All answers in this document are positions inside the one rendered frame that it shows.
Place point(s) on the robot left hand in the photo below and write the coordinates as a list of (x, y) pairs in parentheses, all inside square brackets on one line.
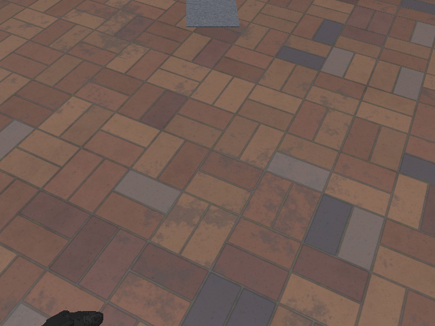
[(79, 318)]

